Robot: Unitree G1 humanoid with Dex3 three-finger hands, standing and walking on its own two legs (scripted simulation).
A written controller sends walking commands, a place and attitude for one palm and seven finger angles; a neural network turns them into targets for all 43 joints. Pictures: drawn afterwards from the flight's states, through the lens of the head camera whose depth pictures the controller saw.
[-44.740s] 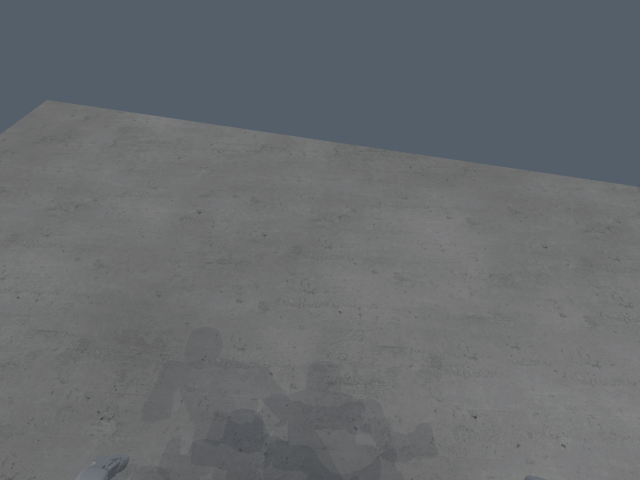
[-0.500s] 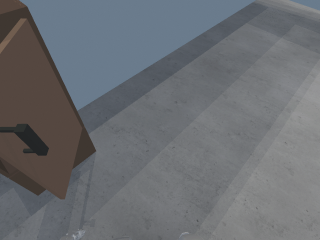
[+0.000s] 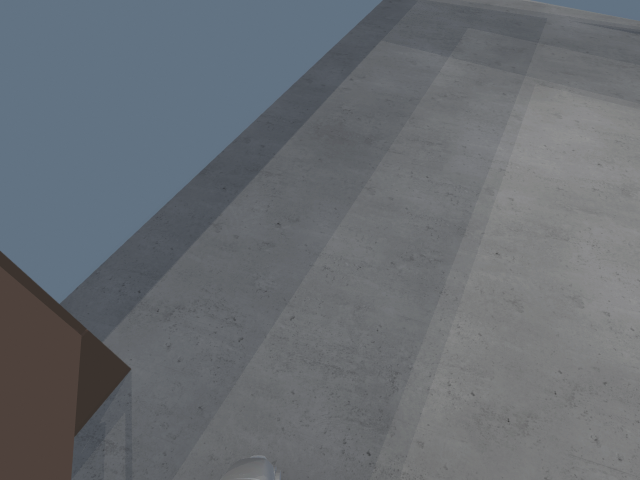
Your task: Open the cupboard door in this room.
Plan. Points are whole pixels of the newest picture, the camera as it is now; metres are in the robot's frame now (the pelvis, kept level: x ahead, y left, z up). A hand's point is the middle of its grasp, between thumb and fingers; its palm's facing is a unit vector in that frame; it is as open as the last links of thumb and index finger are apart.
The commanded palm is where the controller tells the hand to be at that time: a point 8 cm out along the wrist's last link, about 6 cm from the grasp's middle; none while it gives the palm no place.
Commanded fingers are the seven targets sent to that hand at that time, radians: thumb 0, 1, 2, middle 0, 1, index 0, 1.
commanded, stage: walk to a spot facing it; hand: left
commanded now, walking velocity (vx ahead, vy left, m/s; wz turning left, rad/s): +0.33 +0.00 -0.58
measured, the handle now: out of the picture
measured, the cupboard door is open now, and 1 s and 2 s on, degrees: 45 45 45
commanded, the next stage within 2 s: turn to face it in 1.40 s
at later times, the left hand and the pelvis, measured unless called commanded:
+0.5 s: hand (293, 309) +0.41 +0.08 -0.15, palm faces -0.36 -0.90 -0.23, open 7.4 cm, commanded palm none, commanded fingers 0.00 0.90 0.90 -0.20 -0.30 -0.20 -0.30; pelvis +0.17 -0.05 -0.03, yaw -17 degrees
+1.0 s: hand (301, 296) +0.45 +0.07 -0.19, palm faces -0.34 -0.93 -0.17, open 7.3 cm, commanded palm none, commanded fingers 0.00 0.90 0.90 -0.20 -0.30 -0.20 -0.30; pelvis +0.39 -0.11 -0.01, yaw -24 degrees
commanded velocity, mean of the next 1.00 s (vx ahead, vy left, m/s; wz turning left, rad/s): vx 0.36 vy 0.00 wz -0.27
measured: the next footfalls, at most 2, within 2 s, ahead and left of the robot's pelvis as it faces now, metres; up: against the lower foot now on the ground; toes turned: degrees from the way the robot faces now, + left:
left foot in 0.10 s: +0.12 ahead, +0.14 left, +0.00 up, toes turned -1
right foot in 0.48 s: +0.27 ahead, -0.18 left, +0.00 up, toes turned -24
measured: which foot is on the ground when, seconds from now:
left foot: up 0.00-0.08, down 0.10-0.48, up 0.50-0.88, down 0.90-1.00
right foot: down 0.00-0.10, up 0.12-0.46, down 0.48-0.90, up 0.92-1.00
